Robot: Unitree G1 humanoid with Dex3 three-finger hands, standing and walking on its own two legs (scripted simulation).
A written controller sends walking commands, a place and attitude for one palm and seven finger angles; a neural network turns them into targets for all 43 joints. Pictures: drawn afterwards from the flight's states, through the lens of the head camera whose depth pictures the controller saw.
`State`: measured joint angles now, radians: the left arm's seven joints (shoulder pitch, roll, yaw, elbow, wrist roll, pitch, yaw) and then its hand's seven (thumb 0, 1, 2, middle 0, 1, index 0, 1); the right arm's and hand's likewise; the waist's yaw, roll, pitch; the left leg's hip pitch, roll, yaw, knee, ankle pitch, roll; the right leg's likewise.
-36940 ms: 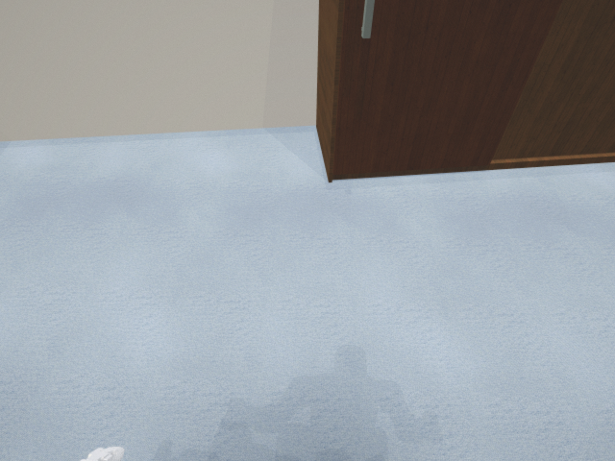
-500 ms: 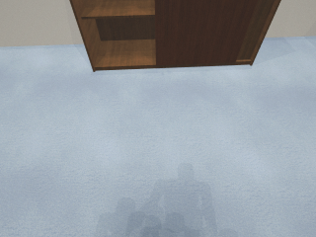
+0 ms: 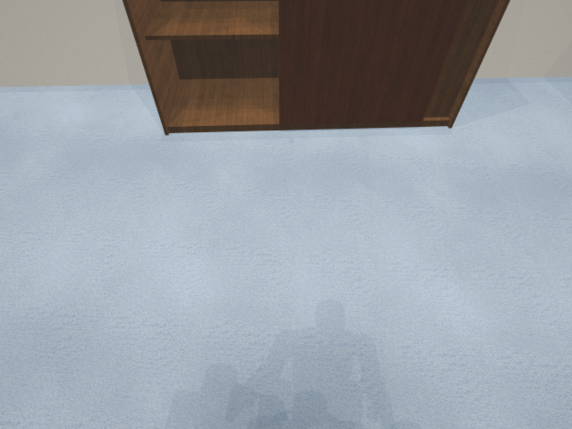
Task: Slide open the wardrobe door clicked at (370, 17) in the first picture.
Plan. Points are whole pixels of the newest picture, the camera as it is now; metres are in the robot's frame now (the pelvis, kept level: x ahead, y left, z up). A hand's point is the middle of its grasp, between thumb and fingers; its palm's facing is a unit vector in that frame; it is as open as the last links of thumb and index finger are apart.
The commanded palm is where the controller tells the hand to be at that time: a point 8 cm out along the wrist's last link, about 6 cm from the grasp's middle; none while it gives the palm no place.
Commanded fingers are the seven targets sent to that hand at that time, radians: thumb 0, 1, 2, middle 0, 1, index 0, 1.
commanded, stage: look to check the result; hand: left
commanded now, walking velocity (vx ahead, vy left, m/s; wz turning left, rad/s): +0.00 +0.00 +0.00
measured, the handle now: out of the picture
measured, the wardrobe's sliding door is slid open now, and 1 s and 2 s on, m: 0.64 0.64 0.64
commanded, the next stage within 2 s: none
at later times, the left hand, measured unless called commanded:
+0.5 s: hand out of the picture +0.06 +0.20 -0.17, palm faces -0.02 -0.96 -0.27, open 7.4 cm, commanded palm none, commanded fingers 0.00 0.90 0.90 -0.20 -0.30 -0.20 -0.30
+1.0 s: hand out of the picture +0.11 +0.23 -0.15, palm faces -0.03 -0.94 -0.35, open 7.4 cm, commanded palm none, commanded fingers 0.00 0.90 0.90 -0.20 -0.30 -0.20 -0.30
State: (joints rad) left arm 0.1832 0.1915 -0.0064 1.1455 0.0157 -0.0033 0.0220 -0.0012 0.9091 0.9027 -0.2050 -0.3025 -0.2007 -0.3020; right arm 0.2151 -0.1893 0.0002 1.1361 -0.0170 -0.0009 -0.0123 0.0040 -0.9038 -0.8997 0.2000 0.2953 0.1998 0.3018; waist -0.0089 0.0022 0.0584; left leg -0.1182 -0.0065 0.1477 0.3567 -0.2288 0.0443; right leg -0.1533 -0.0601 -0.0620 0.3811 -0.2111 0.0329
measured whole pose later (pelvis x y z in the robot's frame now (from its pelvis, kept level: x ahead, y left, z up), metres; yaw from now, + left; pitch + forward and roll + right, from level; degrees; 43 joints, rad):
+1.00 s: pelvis +0.02 -0.02 +0.00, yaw +1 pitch -1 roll +0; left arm 0.07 0.34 0.00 1.12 0.02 -0.02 0.00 0.00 0.90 0.90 -0.21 -0.30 -0.20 -0.30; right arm 0.09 -0.35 -0.01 1.12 -0.01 0.00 0.01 0.01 -0.90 -0.90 0.20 0.30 0.20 0.30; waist -0.01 0.01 0.05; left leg -0.06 0.01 0.12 0.27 -0.20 0.01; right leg -0.09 -0.03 -0.09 0.30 -0.20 0.01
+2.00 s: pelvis +0.02 -0.03 +0.01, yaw +1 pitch -1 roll +0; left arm 0.07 0.33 -0.01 1.13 0.01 -0.02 0.00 0.00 0.90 0.90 -0.21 -0.30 -0.20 -0.30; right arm 0.11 -0.35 0.00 1.12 -0.01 0.00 0.00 0.01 -0.90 -0.90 0.20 0.30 0.20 0.30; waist -0.01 0.02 0.05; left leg -0.04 0.03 0.12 0.25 -0.20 -0.01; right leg -0.07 -0.01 -0.09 0.28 -0.19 -0.01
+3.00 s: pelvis +0.02 -0.03 +0.01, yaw +1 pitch -1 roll +0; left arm 0.08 0.34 -0.01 1.13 0.01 -0.02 0.00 0.00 0.90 0.90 -0.21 -0.30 -0.20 -0.30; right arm 0.10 -0.35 0.00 1.13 -0.01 0.00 0.00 0.01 -0.90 -0.90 0.20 0.30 0.20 0.30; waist -0.01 0.01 0.06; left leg -0.05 0.03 0.12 0.25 -0.19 0.00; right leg -0.07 -0.01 -0.09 0.27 -0.18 -0.01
